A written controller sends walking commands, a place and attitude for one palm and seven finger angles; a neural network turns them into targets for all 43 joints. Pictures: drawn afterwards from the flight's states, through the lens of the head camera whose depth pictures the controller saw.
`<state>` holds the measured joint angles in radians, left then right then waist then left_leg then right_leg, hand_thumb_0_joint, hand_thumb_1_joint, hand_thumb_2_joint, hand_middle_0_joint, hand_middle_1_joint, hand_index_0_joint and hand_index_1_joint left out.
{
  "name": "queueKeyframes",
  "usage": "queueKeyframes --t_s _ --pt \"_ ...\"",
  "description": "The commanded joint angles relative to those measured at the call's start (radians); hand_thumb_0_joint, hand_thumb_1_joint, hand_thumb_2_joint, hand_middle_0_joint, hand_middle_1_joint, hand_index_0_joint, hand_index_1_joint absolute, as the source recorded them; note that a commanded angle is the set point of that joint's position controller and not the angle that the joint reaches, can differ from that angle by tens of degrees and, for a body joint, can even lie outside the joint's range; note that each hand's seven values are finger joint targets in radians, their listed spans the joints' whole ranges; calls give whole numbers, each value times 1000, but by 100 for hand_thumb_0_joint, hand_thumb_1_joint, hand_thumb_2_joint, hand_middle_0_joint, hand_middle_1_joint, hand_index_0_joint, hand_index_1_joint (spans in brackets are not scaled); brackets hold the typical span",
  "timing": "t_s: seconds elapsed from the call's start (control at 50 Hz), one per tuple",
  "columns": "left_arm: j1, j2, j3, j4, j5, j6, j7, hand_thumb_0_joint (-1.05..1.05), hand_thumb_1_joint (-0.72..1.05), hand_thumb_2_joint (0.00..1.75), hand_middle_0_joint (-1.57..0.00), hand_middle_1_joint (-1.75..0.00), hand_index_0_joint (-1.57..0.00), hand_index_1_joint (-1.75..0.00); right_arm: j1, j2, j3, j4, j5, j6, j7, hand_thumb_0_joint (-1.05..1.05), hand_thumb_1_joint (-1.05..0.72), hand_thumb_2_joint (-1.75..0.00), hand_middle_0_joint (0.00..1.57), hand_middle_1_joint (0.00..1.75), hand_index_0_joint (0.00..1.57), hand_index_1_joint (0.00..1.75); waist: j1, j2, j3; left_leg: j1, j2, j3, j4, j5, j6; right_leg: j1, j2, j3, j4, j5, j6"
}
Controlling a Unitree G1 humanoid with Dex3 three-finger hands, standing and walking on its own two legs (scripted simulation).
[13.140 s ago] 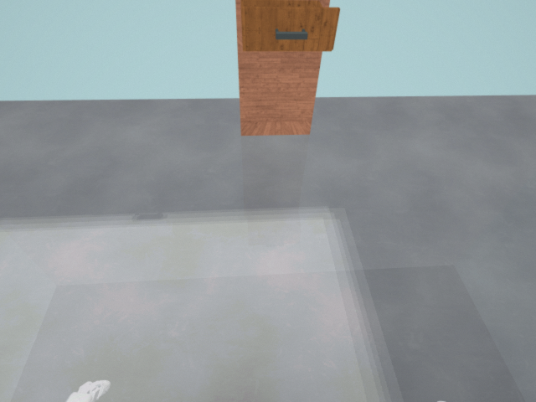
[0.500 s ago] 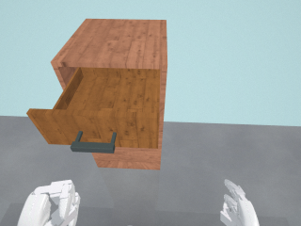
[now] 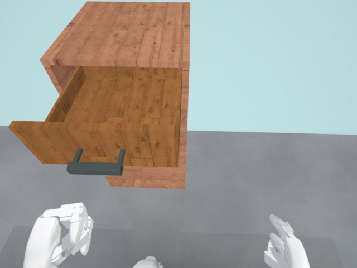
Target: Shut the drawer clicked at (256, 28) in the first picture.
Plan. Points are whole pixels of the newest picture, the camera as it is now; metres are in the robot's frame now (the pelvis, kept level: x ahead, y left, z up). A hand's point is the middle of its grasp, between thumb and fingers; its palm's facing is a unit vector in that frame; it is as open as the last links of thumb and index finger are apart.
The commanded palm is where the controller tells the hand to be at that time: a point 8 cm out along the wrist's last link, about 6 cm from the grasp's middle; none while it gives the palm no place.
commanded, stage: bring the fist close to the handle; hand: left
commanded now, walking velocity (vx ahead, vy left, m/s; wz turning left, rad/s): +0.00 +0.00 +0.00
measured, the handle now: (98, 160) +0.36 +0.22 +0.02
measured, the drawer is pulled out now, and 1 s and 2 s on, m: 0.24 0.24 0.20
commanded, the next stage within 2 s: push the drawer shut in 0.90 s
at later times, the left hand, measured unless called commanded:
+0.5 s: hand (98, 223) +0.21 +0.18 +0.02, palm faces +0.01 -1.00 -0.03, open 3.3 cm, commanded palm +0.19 +0.24 +0.02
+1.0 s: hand (100, 221) +0.21 +0.17 +0.03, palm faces +0.02 -1.00 -0.04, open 3.3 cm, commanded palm +0.19 +0.23 +0.02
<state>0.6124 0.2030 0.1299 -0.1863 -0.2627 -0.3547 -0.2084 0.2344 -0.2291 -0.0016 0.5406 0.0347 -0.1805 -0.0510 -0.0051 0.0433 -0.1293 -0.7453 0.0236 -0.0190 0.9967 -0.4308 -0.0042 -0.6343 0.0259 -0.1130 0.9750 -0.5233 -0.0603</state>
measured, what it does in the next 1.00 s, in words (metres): stands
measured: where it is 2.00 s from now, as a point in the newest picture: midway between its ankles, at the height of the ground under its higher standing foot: outside the picture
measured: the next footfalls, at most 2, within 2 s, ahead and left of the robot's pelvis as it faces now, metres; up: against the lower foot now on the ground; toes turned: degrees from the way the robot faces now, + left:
none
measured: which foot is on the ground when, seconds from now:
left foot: down 0.00-1.00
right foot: down 0.00-1.00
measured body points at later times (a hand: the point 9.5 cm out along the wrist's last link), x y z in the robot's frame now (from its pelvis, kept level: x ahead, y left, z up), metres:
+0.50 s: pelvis -0.01 +0.02 -0.03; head +0.06 +0.02 +0.41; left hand +0.21 +0.23 +0.02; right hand +0.18 -0.22 -0.11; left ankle +0.04 +0.12 -0.68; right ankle -0.02 -0.08 -0.68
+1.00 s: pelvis -0.01 +0.02 -0.03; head +0.05 +0.03 +0.41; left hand +0.21 +0.23 +0.03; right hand +0.16 -0.21 -0.11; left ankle +0.04 +0.12 -0.68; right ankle -0.02 -0.08 -0.68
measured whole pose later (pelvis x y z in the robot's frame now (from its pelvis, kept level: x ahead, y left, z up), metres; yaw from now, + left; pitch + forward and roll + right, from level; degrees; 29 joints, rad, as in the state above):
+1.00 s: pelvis -0.01 +0.02 -0.03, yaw -1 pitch +16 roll -3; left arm 0.47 0.19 0.03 -0.15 -0.17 -0.40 -0.05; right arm 0.23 -0.23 0.02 0.47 0.01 -0.08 -0.02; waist -0.02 0.03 -0.17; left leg -0.98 0.02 0.00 1.19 -0.49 0.03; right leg -0.86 0.02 -0.10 1.16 -0.58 -0.03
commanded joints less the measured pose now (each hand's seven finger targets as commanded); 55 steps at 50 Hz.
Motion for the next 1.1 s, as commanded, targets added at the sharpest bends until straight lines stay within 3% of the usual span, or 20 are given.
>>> queueKeyframes --t_s 0.0,0.06,0.1,0.14,0.16,0.22,0.34,0.4,0.48,0.54,0.58,0.68,0.74,0.82,0.86,0.9,0.96,1.02,1.08 --pt "-13 92 52 -187 -14 -86 -1 0 90 90 -140 -160 -140 -160 -85 -102 -46 -170 2 -54 -7 0 -90 -90 20 30 20 30 -3 -40 -127 105 -28 -7 -79 192 42 28 -32 124 -181 290 66" --pt "-30 109 77 -143 -7 -110 10 0 90 90 -140 -160 -140 -160 -83 -104 -50 -154 -3 -48 -8 0 -90 -90 20 30 20 30 -3 -66 -131 74 -24 -9 -60 186 41 6 -27 124 -159 269 63" --pt "-67 95 60 -147 -8 -129 13 0 90 90 -140 -160 -140 -160 -84 -104 -49 -155 -6 -50 -6 0 -90 -90 20 30 20 30 -8 -36 -145 65 -25 -6 -45 177 41 -18 -26 123 -141 249 60" --pt "-61 115 86 -115 0 -138 19 0 90 90 -140 -160 -140 -160 -89 -107 -55 -144 -7 -45 -5 0 -90 -90 20 30 20 30 -3 -42 -154 56 -20 -7 -35 185 41 -28 -20 117 -124 249 56" --pt "-44 86 58 -122 -2 -142 18 0 90 90 -140 -160 -140 -160 -85 -106 -54 -152 -7 -43 -3 0 -90 -90 20 30 20 30 0 -19 -176 65 -21 -7 -33 197 42 -36 -18 107 -107 262 52" --pt "-79 88 47 -125 -4 -139 17 0 90 90 -140 -160 -140 -160 -84 -109 -53 -156 -8 -40 1 0 -90 -90 20 30 20 30 -6 0 -198 61 -20 -9 -25 199 39 -50 -15 96 -85 265 48" --pt "-141 90 31 -103 23 -139 45 0 90 90 -140 -160 -140 -160 -82 -118 -52 -160 -16 -21 0 0 -90 -90 20 30 20 30 -16 -14 -200 30 -10 -25 -2 176 40 -127 -2 70 -35 217 41" --pt "-187 60 -10 -99 30 -143 57 0 90 90 -140 -160 -140 -160 -73 -121 -47 -172 -19 -16 6 0 -90 -90 20 30 20 30 -26 -12 -209 23 -9 -30 11 155 38 -166 0 61 -13 194 39" --pt "-194 75 8 -65 46 -137 74 0 90 90 -140 -160 -140 -160 -67 -125 -48 -181 -22 3 11 0 -90 -90 20 30 20 30 -14 -13 -235 1 -7 -34 25 152 35 -185 3 56 16 184 35" --pt "-179 109 20 -146 49 -135 87 0 90 90 -140 -160 -140 -160 -69 -126 -46 -199 -21 13 12 0 -90 -90 20 30 20 30 4 35 -298 44 -5 -36 11 187 35 -151 2 55 19 201 28" --pt "-154 80 -13 -193 49 -125 99 0 90 90 -140 -160 -140 -160 -68 -117 -44 -215 -18 20 16 0 -90 -90 20 30 20 30 7 59 -311 82 -2 -38 -1 212 31 -151 1 47 20 214 28" --pt "-183 47 -62 -140 72 -89 129 0 90 90 -140 -160 -140 -160 -63 -124 -37 -218 -18 40 15 0 -90 -90 20 30 20 30 -34 -6 -196 17 0 -54 -6 99 33 -214 6 37 0 121 36" --pt "-203 55 -57 -94 83 -81 136 0 90 90 -140 -160 -140 -160 -66 -131 -34 -221 -21 47 11 0 -90 -90 20 30 20 30 -39 -49 -159 -31 -3 -56 -3 32 37 -228 7 43 -8 65 36" --pt "-183 53 -57 -168 76 -103 140 0 90 90 -140 -160 -140 -160 -57 -124 -34 -241 -20 44 16 0 -90 -90 20 30 20 30 -11 21 -245 29 -6 -48 -8 89 31 -192 3 44 5 107 29" --pt "-164 80 -32 -205 73 -115 150 0 90 90 -140 -160 -140 -160 -58 -122 -36 -239 -21 45 16 0 -90 -90 20 30 20 30 0 46 -283 51 -5 -42 -4 131 31 -174 3 48 8 137 27" --pt "-170 66 -56 -224 79 -124 161 0 90 90 -140 -160 -140 -160 -55 -117 -33 -238 -22 45 19 0 -90 -90 20 30 20 30 -11 53 -275 65 -3 -43 -3 148 30 -183 3 44 10 151 28" --pt "-162 61 -56 -154 89 -115 167 0 90 90 -140 -160 -140 -160 -55 -120 -35 -226 -23 53 21 0 -90 -90 20 30 20 30 -28 -1 -212 13 -3 -45 3 97 32 -206 7 45 0 116 32" --pt "-183 46 -72 -119 88 -99 154 0 90 90 -140 -160 -140 -160 -54 -128 -34 -231 -22 58 22 0 -90 -90 20 30 20 30 -38 -15 -182 -17 -8 -43 7 63 33 -213 5 50 -9 98 34" --pt "-276 95 -28 -99 84 -96 141 0 90 90 -140 -160 -140 -160 -50 -139 -34 -219 -21 61 13 0 -90 -90 20 30 20 30 -43 -26 -190 -39 -9 -38 24 49 37 -211 3 67 -13 84 35"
